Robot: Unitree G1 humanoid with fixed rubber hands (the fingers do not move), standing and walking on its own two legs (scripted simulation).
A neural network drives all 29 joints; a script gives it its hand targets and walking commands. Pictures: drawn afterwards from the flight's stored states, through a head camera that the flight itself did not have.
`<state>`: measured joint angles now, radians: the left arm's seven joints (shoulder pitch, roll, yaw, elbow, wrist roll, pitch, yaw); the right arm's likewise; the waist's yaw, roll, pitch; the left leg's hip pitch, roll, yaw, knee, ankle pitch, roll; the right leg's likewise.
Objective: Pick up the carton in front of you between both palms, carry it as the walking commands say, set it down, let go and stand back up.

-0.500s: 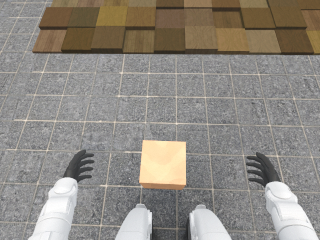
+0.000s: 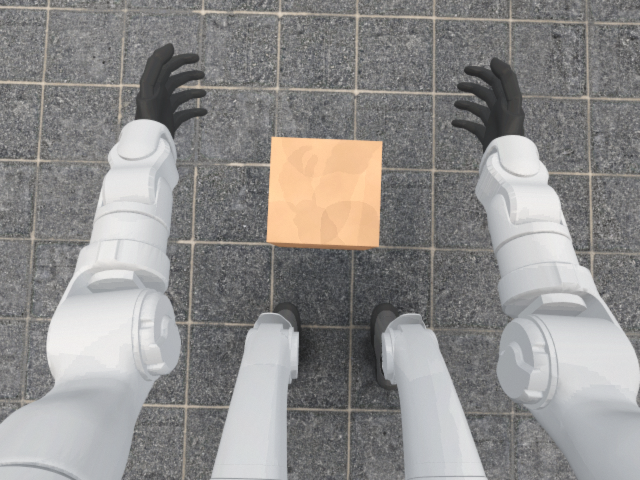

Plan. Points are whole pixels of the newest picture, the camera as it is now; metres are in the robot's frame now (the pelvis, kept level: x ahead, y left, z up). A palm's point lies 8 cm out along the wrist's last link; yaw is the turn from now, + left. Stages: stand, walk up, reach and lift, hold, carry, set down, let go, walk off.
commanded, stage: reach and lift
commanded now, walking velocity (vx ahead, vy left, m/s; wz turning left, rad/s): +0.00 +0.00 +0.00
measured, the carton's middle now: (323, 201) +0.47 +0.02 -0.51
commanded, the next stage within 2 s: none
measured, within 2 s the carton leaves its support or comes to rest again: leaves its support in 1.68 s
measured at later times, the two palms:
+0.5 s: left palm (215, 180) +0.48 +0.21 -0.33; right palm (441, 188) +0.46 -0.18 -0.33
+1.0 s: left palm (242, 191) +0.48 +0.19 -0.46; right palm (425, 193) +0.47 -0.19 -0.45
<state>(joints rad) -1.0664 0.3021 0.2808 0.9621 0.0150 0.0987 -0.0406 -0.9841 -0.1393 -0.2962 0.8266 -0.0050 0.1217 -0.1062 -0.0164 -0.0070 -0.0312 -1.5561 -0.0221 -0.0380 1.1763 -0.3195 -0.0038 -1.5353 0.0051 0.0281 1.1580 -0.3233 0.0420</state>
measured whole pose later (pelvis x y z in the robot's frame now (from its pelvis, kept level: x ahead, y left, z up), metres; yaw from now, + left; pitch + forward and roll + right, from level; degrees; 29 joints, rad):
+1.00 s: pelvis -0.03 +0.00 -0.27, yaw -2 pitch +38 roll -2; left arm -1.28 0.39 0.02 1.12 -0.25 -0.04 0.09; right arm -1.27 -0.31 -0.03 1.08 0.30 -0.02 -0.15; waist 0.00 -0.03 0.29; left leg -2.31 -0.02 -0.04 2.18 -0.54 -0.02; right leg -2.29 0.06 0.04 2.16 -0.54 0.07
